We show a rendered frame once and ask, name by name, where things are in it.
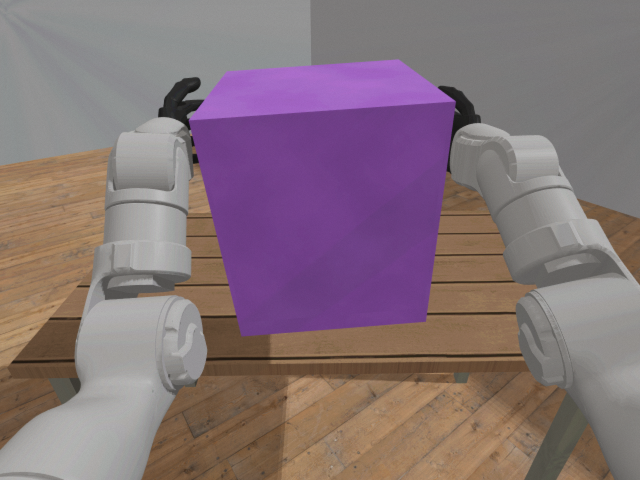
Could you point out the robot right hand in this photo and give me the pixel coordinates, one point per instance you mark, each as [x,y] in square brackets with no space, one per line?
[465,107]

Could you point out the left robot upper arm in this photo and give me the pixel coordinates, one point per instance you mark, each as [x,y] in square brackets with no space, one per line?
[133,357]

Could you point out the right robot forearm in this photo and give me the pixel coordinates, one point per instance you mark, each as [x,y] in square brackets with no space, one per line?
[547,236]

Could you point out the right robot upper arm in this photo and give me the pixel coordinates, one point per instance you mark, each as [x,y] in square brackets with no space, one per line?
[584,337]

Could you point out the robot left hand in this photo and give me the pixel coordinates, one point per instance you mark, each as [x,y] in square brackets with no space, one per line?
[177,109]

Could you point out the left robot forearm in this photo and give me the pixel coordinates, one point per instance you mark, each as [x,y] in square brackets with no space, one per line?
[146,208]

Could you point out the table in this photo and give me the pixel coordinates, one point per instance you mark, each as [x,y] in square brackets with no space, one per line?
[471,326]

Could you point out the carton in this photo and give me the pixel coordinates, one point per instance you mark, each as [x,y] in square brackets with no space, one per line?
[325,185]

